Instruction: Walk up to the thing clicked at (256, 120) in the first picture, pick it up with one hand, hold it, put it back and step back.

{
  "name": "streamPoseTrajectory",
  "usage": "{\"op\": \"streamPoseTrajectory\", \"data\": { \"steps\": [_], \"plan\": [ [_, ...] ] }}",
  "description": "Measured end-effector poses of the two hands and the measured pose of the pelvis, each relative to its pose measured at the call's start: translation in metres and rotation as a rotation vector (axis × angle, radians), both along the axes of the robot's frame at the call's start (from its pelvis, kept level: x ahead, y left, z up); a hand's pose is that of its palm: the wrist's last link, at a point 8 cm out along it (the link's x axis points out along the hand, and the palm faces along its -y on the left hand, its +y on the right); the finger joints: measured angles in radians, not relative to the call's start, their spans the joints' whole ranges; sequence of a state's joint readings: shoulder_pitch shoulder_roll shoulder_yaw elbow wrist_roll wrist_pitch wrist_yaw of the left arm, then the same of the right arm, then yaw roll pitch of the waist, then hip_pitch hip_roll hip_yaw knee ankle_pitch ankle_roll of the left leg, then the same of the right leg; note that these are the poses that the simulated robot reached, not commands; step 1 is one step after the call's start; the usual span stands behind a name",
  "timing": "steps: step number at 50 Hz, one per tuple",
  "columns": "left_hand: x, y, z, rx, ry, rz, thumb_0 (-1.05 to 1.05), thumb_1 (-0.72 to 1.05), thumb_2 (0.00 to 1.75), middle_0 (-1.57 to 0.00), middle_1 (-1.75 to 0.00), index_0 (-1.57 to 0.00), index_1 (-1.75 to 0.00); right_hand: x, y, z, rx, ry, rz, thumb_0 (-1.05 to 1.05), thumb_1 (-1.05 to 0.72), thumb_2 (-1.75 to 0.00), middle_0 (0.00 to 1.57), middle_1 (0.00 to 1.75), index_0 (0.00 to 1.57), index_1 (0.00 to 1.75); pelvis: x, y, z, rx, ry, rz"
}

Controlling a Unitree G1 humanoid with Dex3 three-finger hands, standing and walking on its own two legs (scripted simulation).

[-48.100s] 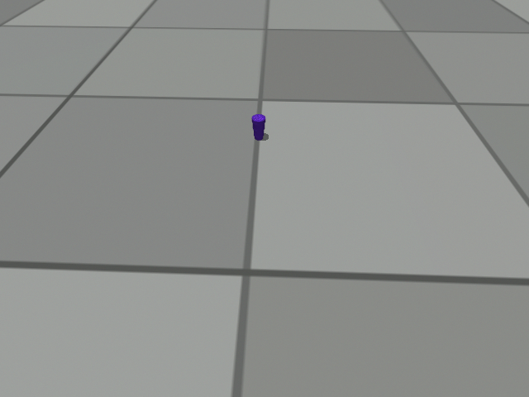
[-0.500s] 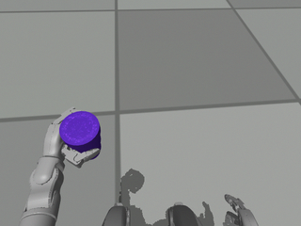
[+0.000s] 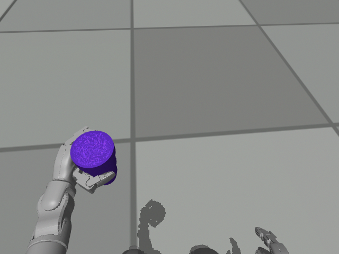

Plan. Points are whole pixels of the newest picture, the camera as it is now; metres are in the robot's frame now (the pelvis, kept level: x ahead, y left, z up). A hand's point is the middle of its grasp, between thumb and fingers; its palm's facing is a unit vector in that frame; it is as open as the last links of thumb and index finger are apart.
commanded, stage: lift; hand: left
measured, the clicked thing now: (100, 163) +0.34 +0.16 +0.02
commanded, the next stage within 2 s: hold in 0.18 s
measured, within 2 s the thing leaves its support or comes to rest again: neither
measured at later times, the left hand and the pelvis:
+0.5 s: hand (98, 154) +0.34 +0.16 +0.06, palm faces -0.10 -0.99 +0.01, open 10.6 cm; pelvis +0.01 +0.00 +0.02, yaw +0 degrees
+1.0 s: hand (96, 151) +0.34 +0.16 +0.08, palm faces -0.09 -1.00 +0.01, open 10.5 cm; pelvis +0.01 +0.00 +0.03, yaw +0 degrees
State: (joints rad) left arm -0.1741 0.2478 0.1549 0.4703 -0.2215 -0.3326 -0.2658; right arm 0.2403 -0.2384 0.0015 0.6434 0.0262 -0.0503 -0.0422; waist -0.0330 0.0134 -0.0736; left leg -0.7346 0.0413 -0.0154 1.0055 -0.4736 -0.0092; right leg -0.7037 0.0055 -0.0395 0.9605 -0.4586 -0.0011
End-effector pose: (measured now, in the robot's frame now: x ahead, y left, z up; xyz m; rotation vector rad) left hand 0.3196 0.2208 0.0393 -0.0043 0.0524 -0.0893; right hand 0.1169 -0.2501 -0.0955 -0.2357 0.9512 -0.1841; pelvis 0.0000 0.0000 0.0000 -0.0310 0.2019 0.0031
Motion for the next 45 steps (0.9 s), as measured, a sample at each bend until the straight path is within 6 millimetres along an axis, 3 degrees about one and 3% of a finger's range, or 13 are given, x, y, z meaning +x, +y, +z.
{"op": "streamPoseTrajectory", "data": {
  "steps": [24,45],
  "plan": [
    [0.004,-0.007,0.022,-0.006,-0.015,-0.01,-0.04,-0.47,1.11,-0.7,-1.05,-0.68,-1.09,0.011,-0.002,0.013,0.008,-0.01,-0.002,0.01,-0.89,-0.89,0.2,0.3,0.2,0.29,0.01,-0.003,0.015,0.008,-0.047,-0.004],
    [0.0,-0.009,0.039,-0.002,-0.031,-0.006,-0.04,-0.47,1.11,-0.7,-1.05,-0.68,-1.08,0.009,0.002,0.023,0.017,-0.027,-0.005,0.01,-0.89,-0.89,0.2,0.3,0.2,0.29,0.007,-0.002,0.024,0.011,-0.087,-0.003]
  ]
}}
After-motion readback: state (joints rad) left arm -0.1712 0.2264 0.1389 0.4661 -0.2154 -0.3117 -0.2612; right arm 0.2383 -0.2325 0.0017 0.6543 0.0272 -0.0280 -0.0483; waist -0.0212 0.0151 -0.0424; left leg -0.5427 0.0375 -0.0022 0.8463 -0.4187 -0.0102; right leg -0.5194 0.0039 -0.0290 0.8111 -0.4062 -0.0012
